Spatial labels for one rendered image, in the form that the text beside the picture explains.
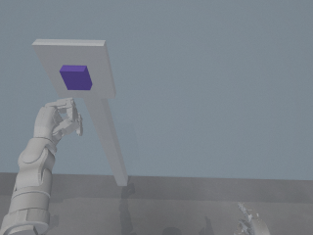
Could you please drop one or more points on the panel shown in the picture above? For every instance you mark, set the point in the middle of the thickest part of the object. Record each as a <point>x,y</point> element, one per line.
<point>94,54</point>

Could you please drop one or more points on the robot right hand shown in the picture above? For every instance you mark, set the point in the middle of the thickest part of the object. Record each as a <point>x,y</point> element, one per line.
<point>256,226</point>

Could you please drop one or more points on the robot left forearm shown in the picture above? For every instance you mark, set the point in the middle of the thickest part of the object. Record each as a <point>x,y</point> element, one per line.
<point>28,212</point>

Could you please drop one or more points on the button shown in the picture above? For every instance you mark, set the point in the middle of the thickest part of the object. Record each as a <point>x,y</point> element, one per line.
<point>76,77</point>

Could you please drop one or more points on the robot left hand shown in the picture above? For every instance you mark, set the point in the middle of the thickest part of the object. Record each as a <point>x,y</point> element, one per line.
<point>49,124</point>

